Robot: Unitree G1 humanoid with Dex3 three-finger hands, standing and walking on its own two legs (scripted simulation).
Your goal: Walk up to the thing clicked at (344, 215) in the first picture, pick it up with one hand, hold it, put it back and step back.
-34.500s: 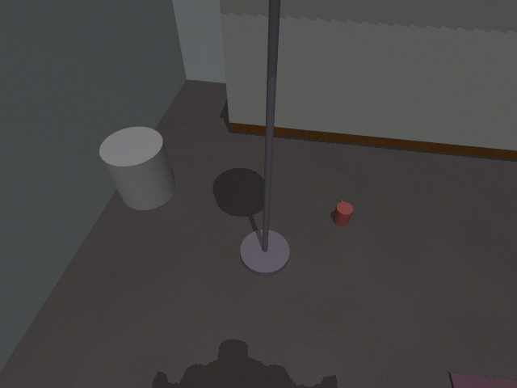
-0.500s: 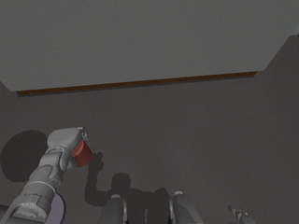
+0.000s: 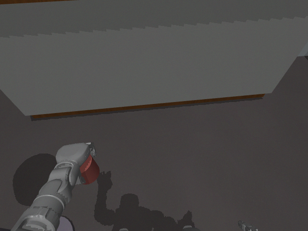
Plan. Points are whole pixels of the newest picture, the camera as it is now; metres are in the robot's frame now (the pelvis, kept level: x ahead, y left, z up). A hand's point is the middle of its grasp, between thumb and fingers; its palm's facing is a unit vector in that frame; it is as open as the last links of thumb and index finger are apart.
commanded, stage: hold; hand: left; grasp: from above
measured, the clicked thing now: (83, 163) +0.35 +0.23 -0.11
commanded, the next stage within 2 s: crouch in 1.86 s
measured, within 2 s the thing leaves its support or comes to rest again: neither
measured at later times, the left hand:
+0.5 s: hand (75, 162) +0.32 +0.22 -0.02, palm faces -0.44 -0.05 -0.90, open 10.2 cm
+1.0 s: hand (74, 166) +0.30 +0.21 +0.00, palm faces -0.43 -0.05 -0.90, open 10.2 cm
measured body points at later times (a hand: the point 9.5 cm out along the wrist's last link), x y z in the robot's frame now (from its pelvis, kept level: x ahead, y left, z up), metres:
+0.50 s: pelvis +0.01 +0.00 +0.02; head +0.03 -0.02 +0.47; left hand +0.34 +0.22 +0.03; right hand +0.13 -0.27 -0.10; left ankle +0.02 +0.13 -0.70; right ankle +0.02 -0.14 -0.70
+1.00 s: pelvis +0.00 -0.01 +0.03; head +0.01 -0.03 +0.48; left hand +0.32 +0.21 +0.05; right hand +0.14 -0.26 -0.09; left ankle +0.02 +0.13 -0.70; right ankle +0.02 -0.14 -0.70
